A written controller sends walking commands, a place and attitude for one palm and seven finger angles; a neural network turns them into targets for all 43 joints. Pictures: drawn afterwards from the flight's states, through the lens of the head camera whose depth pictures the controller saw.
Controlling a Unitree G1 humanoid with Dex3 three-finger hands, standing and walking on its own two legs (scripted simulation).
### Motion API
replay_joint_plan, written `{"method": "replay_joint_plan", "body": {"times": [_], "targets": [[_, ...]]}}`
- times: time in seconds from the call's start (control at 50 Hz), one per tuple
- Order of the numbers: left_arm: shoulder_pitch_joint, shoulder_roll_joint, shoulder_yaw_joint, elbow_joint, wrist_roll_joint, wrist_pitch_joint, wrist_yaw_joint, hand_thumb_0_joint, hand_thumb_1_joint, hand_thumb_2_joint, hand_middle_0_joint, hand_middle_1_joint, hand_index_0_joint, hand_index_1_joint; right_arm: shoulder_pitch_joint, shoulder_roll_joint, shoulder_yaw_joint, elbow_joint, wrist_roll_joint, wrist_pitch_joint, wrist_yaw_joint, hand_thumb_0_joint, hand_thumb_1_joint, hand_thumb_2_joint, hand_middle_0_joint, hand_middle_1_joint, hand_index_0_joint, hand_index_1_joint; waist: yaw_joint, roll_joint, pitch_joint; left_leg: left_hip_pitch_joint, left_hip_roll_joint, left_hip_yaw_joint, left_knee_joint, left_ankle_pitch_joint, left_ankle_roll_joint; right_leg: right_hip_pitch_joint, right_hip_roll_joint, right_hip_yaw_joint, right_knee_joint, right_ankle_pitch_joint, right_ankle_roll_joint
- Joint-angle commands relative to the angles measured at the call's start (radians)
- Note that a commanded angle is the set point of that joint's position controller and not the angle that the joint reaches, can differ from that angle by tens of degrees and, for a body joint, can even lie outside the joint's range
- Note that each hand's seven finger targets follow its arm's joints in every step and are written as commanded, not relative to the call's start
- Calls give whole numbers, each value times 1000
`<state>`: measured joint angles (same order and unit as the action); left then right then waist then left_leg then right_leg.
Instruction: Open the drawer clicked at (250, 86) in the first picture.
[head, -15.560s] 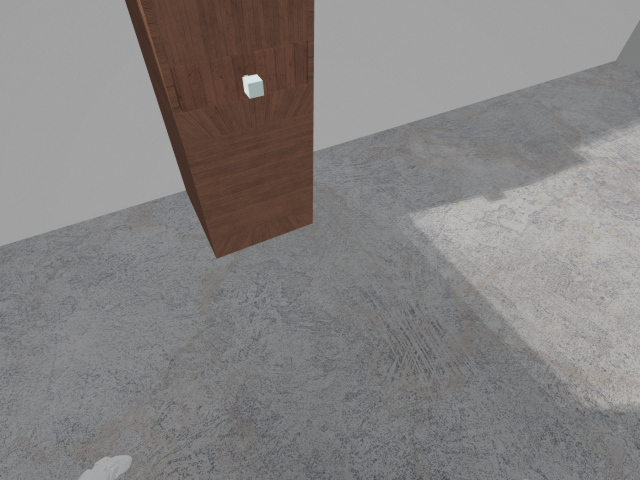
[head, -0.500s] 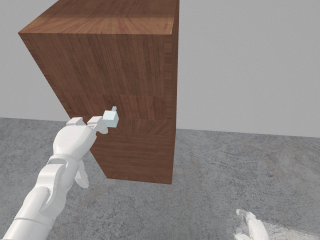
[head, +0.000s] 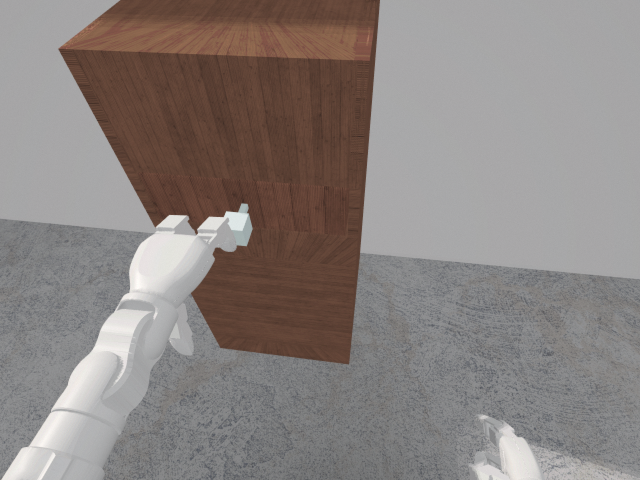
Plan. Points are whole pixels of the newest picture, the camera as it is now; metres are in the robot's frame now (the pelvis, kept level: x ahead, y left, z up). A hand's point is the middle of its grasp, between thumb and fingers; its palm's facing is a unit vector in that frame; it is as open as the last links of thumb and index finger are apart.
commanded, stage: move the hooked fingers above the handle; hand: left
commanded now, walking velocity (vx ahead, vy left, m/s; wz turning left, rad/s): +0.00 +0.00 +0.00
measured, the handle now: (239, 220) +0.54 +0.23 -0.05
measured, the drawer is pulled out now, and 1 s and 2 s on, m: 0.00 0.00 0.00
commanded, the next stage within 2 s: none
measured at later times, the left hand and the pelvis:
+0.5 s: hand (207, 245) +0.40 +0.22 +0.04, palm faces +0.02 -0.08 -1.00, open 13.8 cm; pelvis +0.01 -0.01 -0.01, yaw -2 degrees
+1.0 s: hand (209, 215) +0.47 +0.24 +0.03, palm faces +0.00 -0.01 -1.00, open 13.8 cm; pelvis +0.01 -0.01 -0.02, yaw -2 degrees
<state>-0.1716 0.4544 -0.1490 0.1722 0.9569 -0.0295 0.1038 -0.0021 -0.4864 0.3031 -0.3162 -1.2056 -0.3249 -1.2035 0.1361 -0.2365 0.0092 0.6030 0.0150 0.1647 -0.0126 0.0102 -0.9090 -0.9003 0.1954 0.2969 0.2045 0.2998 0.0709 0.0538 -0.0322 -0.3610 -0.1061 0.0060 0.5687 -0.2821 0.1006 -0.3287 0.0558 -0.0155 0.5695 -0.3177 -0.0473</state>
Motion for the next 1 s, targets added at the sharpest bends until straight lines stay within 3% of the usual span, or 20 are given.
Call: {"method": "replay_joint_plan", "body": {"times": [0.0,0.02,0.06,0.14,0.24,0.34,0.36,0.4,0.42,0.48,0.58,0.62,0.68,0.7,0.74,0.78,0.82,0.86,0.94,0.98], "targets": [[-428,249,215,-63,21,2,98,0,-500,300,-300,-1200,-300,-1200,-45,-117,-46,-113,6,-31,-21,0,-900,-900,200,300,200,300,-13,-25,-258,144,77,-86,-58,249,-88,-27,-6,32,-48,138,-17],[-455,266,221,-32,25,11,104,0,-500,300,-300,-1200,-300,-1200,-43,-125,-46,-108,7,-28,-21,0,-900,-900,200,300,200,300,-17,-12,-265,131,75,-86,-58,238,-92,-30,-4,35,-45,125,-19],[-479,222,176,-9,23,25,103,0,-500,300,-300,-1200,-300,-1200,-30,-122,-51,-111,9,-27,-19,0,-900,-900,200,300,200,300,-24,14,-302,156,78,-84,-45,274,-94,-38,-6,29,-35,153,-20],[-473,198,135,46,8,40,61,0,-500,300,-300,-1200,-300,-1200,3,-137,-61,-117,8,-14,-17,0,-900,-900,200,300,200,300,-43,-30,-357,154,78,-73,-13,347,-81,-8,-11,40,-32,234,-11],[-544,187,107,73,-9,-18,8,0,-500,300,-300,-1200,-300,-1200,35,-147,-69,-117,7,-7,-24,0,-900,-900,200,300,200,300,-68,-67,-321,120,75,-67,8,352,-59,-29,-13,48,-31,267,-6],[-565,315,248,18,12,-118,76,0,-500,300,-300,-1200,-300,-1200,70,-142,-83,-105,-7,-11,-29,0,-900,-900,200,300,200,300,-30,29,-425,151,76,-79,38,456,-74,-25,-6,55,10,308,-14],[-551,288,237,38,15,-123,93,0,-500,300,-300,-1200,-300,-1200,73,-137,-86,-102,-6,-11,-27,0,-900,-900,200,300,200,300,-34,44,-408,153,78,-77,45,478,-78,-50,-4,51,14,311,-14],[-560,314,281,111,15,-114,132,0,-500,300,-300,-1200,-300,-1200,87,-141,-90,-85,-3,-9,-25,0,-900,-900,200,300,200,300,-35,6,-383,100,78,-65,49,447,-77,-58,-2,49,22,310,-13],[-552,361,327,153,23,-99,151,0,-500,300,-300,-1200,-300,-1200,91,-145,-89,-80,-3,-7,-23,0,-900,-900,200,300,200,300,-22,-14,-372,56,74,-61,46,428,-76,-40,1,52,27,310,-17],[-543,307,275,214,32,-44,176,0,-500,300,-300,-1200,-300,-1200,98,-146,-94,-85,3,-6,-15,0,-900,-900,200,300,200,300,-28,-4,-398,42,69,-41,50,422,-72,-31,0,52,31,338,-14],[-658,201,114,309,37,16,111,0,-500,300,-300,-1200,-300,-1200,135,-166,-102,-78,15,11,-19,0,-900,-900,200,300,200,300,-101,-53,-414,64,73,-35,64,402,-55,-55,-3,51,11,347,0],[-725,217,109,329,29,-8,74,0,-500,300,-300,-1200,-300,-1200,148,-170,-103,-71,14,14,-29,0,-900,-900,200,300,200,300,-125,-80,-407,60,72,-37,66,363,-43,-57,-5,59,-4,335,4],[-837,252,124,304,26,-92,52,0,-500,300,-300,-1200,-300,-1200,162,-163,-101,-63,4,15,-46,0,-900,-900,200,300,200,300,-133,-45,-412,76,65,-46,75,340,-36,-81,-8,67,-1,324,4],[-850,259,134,298,27,-124,55,0,-500,300,-300,-1200,-300,-1200,170,-160,-101,-62,1,14,-49,0,-900,-900,200,300,200,300,-127,-9,-424,85,64,-49,81,348,-38,-96,-7,64,7,314,0],[-898,350,213,326,46,-168,87,0,-500,300,-300,-1200,-300,-1200,185,-162,-99,-46,-2,13,-54,0,-900,-900,200,300,200,300,-123,24,-419,64,65,-58,97,343,-40,-136,-3,64,24,289,-5],[-907,349,230,366,63,-184,132,0,-500,300,-300,-1200,-300,-1200,194,-155,-99,-40,-4,11,-48,0,-900,-900,200,300,200,300,-115,45,-427,52,69,-67,113,361,-53,-185,4,49,54,266,-12],[-883,422,310,438,79,-165,186,0,-500,300,-300,-1200,-300,-1200,208,-162,-99,-37,-13,10,-40,0,-900,-900,200,300,200,300,-91,44,-444,9,70,-65,127,390,-61,-187,11,39,82,272,-17],[-836,385,291,504,85,-117,224,0,-500,300,-300,-1200,-300,-1200,213,-157,-97,-50,-15,14,-26,0,-900,-900,200,300,200,300,-77,62,-474,-7,66,-56,137,420,-71,-182,15,30,99,294,-18],[-813,351,227,673,102,-5,218,0,-500,300,-300,-1200,-300,-1200,243,-178,-97,-48,-7,35,-13,0,-900,-900,200,300,200,300,-105,-50,-494,-82,64,-28,141,398,-58,-118,14,40,89,366,-2],[-890,266,135,674,92,15,173,0,-500,300,-300,-1200,-300,-1200,266,-184,-105,-46,2,37,-14,0,-900,-900,200,300,200,300,-147,-84,-483,-63,70,-25,135,384,-48,-117,10,44,65,377,6]]}}
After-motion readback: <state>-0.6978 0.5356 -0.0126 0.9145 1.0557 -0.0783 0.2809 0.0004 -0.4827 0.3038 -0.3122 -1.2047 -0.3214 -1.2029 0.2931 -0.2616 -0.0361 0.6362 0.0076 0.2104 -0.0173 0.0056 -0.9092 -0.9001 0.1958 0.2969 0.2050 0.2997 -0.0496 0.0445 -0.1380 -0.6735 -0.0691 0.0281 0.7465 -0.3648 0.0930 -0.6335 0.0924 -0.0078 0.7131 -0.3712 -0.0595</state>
